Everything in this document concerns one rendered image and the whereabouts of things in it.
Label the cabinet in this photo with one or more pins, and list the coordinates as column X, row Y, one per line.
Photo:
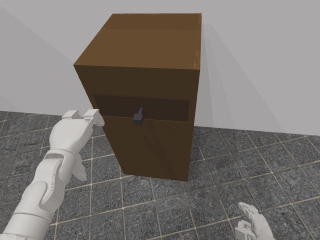
column 146, row 55

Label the drawer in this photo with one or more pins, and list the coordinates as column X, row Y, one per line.
column 156, row 108

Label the handle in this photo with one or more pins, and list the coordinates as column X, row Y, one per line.
column 138, row 117

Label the robot left hand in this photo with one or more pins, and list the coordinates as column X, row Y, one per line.
column 72, row 133

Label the robot right hand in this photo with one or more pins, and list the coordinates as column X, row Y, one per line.
column 258, row 225

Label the left robot forearm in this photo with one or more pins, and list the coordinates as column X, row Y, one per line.
column 40, row 200

